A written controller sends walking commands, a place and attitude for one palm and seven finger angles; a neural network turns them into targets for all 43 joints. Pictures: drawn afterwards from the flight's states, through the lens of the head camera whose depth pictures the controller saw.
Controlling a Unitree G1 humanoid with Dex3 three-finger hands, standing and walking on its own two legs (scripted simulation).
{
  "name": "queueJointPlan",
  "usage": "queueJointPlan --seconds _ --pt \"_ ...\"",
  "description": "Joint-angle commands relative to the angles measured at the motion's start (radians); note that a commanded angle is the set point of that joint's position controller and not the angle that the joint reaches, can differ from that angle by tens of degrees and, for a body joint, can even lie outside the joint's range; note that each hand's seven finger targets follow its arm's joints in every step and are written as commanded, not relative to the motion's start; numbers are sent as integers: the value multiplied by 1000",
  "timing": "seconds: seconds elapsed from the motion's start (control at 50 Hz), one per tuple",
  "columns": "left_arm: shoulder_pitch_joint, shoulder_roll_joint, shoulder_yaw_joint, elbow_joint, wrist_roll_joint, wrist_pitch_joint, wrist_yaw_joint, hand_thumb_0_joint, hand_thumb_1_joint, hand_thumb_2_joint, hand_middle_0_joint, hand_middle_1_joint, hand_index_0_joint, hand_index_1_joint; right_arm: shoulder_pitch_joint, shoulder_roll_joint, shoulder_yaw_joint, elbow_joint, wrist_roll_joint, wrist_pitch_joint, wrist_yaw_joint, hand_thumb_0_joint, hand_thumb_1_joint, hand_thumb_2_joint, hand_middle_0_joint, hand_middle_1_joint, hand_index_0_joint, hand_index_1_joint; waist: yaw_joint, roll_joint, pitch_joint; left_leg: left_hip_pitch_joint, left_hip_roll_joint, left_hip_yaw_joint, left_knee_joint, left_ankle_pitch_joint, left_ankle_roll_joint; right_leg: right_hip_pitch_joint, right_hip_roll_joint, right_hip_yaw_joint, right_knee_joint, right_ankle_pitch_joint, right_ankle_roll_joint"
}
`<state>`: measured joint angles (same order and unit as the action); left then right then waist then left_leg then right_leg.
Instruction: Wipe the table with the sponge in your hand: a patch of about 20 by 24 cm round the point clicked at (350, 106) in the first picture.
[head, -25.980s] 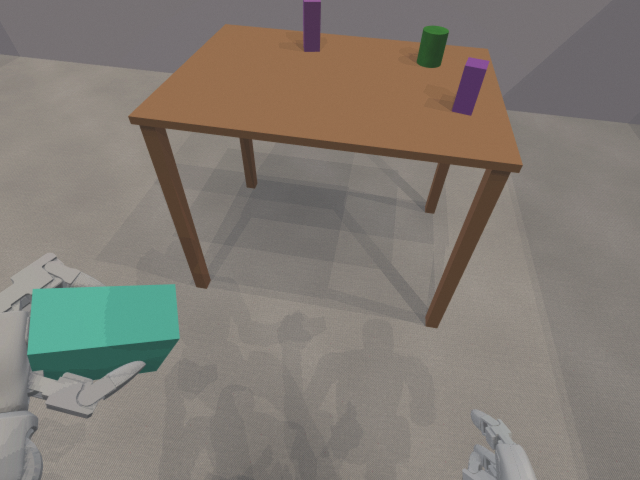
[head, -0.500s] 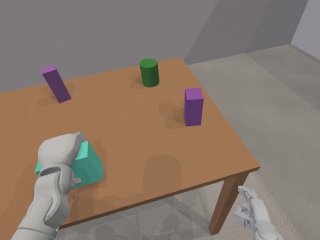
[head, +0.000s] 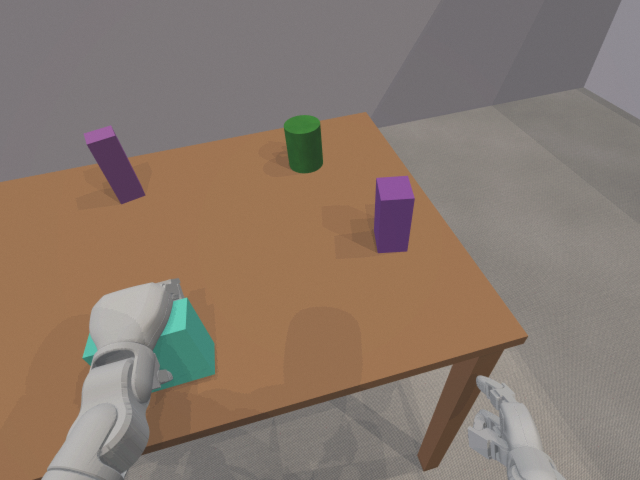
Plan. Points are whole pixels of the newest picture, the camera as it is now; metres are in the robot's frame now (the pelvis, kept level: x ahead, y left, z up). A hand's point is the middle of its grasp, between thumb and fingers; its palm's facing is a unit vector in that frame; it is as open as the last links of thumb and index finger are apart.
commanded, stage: lower the sponge onto the table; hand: left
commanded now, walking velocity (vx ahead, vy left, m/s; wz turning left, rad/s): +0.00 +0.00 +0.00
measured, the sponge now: (161, 356) +0.24 +0.27 +0.01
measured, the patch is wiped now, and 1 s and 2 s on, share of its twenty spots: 0.00 0.15 0.45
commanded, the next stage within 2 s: wipe forward along the first lane in 0.38 s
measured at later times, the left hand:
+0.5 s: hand (159, 338) +0.26 +0.27 +0.04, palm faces -0.07 -0.07 -1.00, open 9.7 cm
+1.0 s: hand (160, 309) +0.30 +0.29 +0.03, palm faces -0.11 -0.02 -0.99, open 9.7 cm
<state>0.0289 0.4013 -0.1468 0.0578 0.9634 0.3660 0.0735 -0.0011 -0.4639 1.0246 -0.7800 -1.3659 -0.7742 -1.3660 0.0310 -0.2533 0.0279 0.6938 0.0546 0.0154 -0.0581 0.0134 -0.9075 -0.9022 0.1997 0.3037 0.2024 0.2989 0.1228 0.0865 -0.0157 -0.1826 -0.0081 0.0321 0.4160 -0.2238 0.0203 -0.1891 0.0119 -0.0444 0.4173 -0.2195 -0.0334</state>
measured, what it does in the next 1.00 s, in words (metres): stands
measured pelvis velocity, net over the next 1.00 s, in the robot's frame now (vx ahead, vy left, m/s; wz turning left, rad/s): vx -0.01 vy -0.02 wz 0.01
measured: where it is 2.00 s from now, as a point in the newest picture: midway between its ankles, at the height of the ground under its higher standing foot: outside the picture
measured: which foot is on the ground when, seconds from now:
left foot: down 0.00-1.00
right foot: down 0.00-1.00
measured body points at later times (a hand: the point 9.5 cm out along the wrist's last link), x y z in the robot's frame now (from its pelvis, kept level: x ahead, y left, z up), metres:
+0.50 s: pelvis +0.00 -0.01 +0.00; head +0.00 -0.04 +0.45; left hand +0.25 +0.27 +0.09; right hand +0.24 -0.21 -0.09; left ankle +0.00 +0.11 -0.74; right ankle +0.00 -0.10 -0.74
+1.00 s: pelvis -0.01 -0.02 -0.01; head +0.00 -0.05 +0.44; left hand +0.30 +0.28 +0.09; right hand +0.18 -0.26 -0.12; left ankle +0.00 +0.11 -0.74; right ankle +0.00 -0.10 -0.74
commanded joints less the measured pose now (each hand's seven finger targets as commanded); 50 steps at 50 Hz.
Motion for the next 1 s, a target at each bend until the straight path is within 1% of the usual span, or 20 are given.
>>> queueJointPlan --seconds 0.0,0.1,0.14,0.2,0.24,0.3,0.36,0.4,0.42,0.48,0.5,0.52,0.56,0.6,0.62,0.7,0.74,0.8,0.84,0.98 --pt "-307 239 158 -192 37 -14 54 0 100 1300 -1200 -1600 -1200 -1600 -203 -110 -35 -170 -6 -53 -16 0 -900 -900 200 300 200 300 -5 -38 -203 89 -8 -85 -34 200 17 27 5 106 -72 130 -45" --pt "-276 220 161 -191 34 -39 72 0 100 1300 -1200 -1600 -1200 -1600 -193 -109 -42 -168 -8 -61 -14 0 -900 -900 200 300 200 300 0 -23 -232 99 -5 -88 -27 236 12 34 6 102 -60 165 -48" --pt "-234 151 110 -176 30 -40 72 0 100 1300 -1200 -1600 -1200 -1600 -183 -100 -44 -174 -6 -65 -9 0 -900 -900 200 300 200 300 -1 -48 -230 89 -1 -82 -20 250 14 28 0 76 -52 176 -40" --pt "-230 200 150 -160 32 -25 79 0 100 1300 -1200 -1600 -1200 -1600 -191 -114 -47 -166 -6 -54 -4 0 -900 -900 200 300 200 300 0 -50 -223 79 -4 -84 -21 236 12 31 5 103 -56 179 -45" --pt "-258 139 92 -154 32 -24 77 0 100 1300 -1200 -1600 -1200 -1600 -188 -105 -44 -171 -1 -56 -3 0 -900 -900 200 300 200 300 -12 -72 -213 70 -2 -80 -18 227 15 13 0 76 -50 165 -37" --pt "-290 177 117 -120 30 -12 80 0 100 1300 -1200 -1600 -1200 -1600 -196 -114 -42 -164 0 -48 -9 0 -900 -900 200 300 200 300 -12 -59 -198 62 -7 -84 -28 174 15 5 4 96 -63 114 -41" --pt "-276 154 101 -73 31 -16 78 0 100 1300 -1200 -1600 -1200 -1600 -175 -111 -46 -161 2 -49 -13 0 -900 -900 200 300 200 300 -13 -98 -218 56 -9 -74 -11 188 22 8 1 78 -51 139 -34" --pt "-295 175 119 -74 31 -16 77 0 100 1300 -1200 -1600 -1200 -1600 -183 -116 -44 -158 3 -44 -12 0 -900 -900 200 300 200 300 -16 -71 -205 53 -11 -77 -14 181 18 4 4 96 -54 135 -40" --pt "-305 120 70 -82 27 -22 72 0 100 1300 -1200 -1600 -1200 -1600 -175 -107 -42 -169 5 -47 -13 0 -900 -900 200 300 200 300 -24 -92 -222 48 -11 -70 -8 181 24 6 -1 73 -44 139 -32" --pt "-325 142 82 -18 32 -27 70 0 100 1300 -1200 -1600 -1200 -1600 -161 -114 -44 -152 6 -42 -15 0 -900 -900 200 300 200 300 -31 -109 -193 30 -11 -68 -1 157 23 -23 -2 78 -50 124 -29" --pt "-349 186 120 7 36 -24 71 0 100 1300 -1200 -1600 -1200 -1600 -163 -120 -44 -142 6 -41 -18 0 -900 -900 200 300 200 300 -34 -120 -168 27 -13 -73 -2 138 23 -36 5 98 -60 97 -34" --pt "-386 144 81 -2 36 -30 69 0 100 1300 -1200 -1600 -1200 -1600 -156 -115 -42 -151 9 -42 -20 0 -900 -900 200 300 200 300 -43 -107 -196 21 -14 -63 1 136 27 -30 -1 78 -47 101 -28" --pt "-371 156 93 42 39 -35 69 0 100 1300 -1200 -1600 -1200 -1600 -143 -118 -46 -143 9 -41 -23 0 -900 -900 200 300 200 300 -36 -116 -205 16 -17 -60 10 148 26 -27 -2 81 -42 128 -28" --pt "-376 222 151 96 39 -33 70 0 100 1300 -1200 -1600 -1200 -1600 -135 -131 -47 -130 9 -35 -26 0 -900 -900 200 300 200 300 -37 -126 -197 2 -18 -62 14 136 24 -28 2 103 -47 125 -31" --pt "-395 171 105 100 35 -36 63 0 100 1300 -1200 -1600 -1200 -1600 -129 -123 -45 -139 13 -34 -27 0 -900 -900 200 300 200 300 -47 -125 -201 -14 -20 -52 16 131 28 -24 -5 80 -40 127 -23" --pt "-428 234 150 187 43 -44 55 0 100 1300 -1200 -1600 -1200 -1600 -106 -136 -49 -123 16 -24 -29 0 -900 -900 200 300 200 300 -49 -122 -188 -39 -25 -53 25 108 25 -42 -1 102 -43 111 -26" --pt "-413 189 117 205 39 -57 50 0 100 1300 -1200 -1600 -1200 -1600 -92 -130 -52 -138 19 -26 -28 0 -900 -900 200 300 200 300 -48 -121 -204 -49 -25 -45 34 114 30 -38 -7 82 -32 126 -21" --pt "-467 243 157 259 40 -77 51 0 100 1300 -1200 -1600 -1200 -1600 -69 -143 -57 -126 20 -20 -30 0 -900 -900 200 300 200 300 -61 -139 -200 -72 -25 -43 43 88 30 -52 -5 103 -36 112 -20" --pt "-465 221 140 288 40 -92 52 0 100 1300 -1200 -1600 -1200 -1600 -57 -140 -58 -132 23 -20 -30 0 -900 -900 200 300 200 300 -62 -151 -199 -91 -25 -39 48 85 32 -57 -8 89 -29 111 -15" --pt "-535 269 168 416 47 -134 75 0 100 1300 -1200 -1600 -1200 -1600 -3 -155 -71 -112 29 -15 -32 0 -900 -900 200 300 200 300 -76 -147 -209 -142 -23 -30 66 35 35 -91 -13 93 -24 56 -10"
